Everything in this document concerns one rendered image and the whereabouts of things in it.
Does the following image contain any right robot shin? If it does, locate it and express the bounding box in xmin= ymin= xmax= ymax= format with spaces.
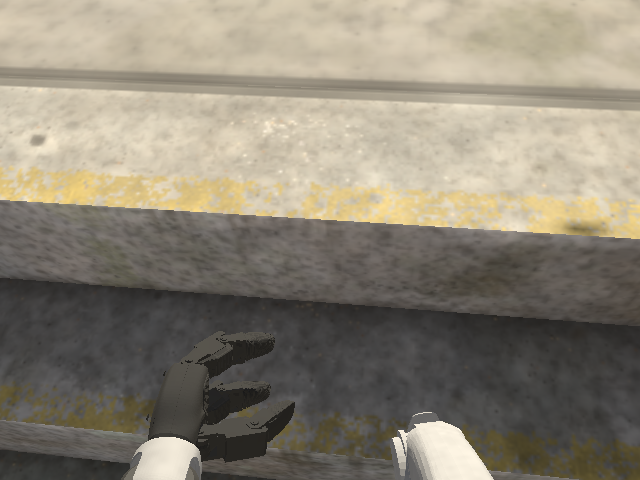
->
xmin=406 ymin=412 xmax=465 ymax=438

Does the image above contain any left robot hand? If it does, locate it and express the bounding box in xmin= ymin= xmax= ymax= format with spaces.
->
xmin=146 ymin=331 xmax=295 ymax=463

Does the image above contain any robot right thigh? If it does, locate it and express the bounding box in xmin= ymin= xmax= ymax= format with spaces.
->
xmin=390 ymin=421 xmax=494 ymax=480

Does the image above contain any robot left forearm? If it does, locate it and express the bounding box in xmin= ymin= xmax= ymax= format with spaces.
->
xmin=121 ymin=437 xmax=202 ymax=480

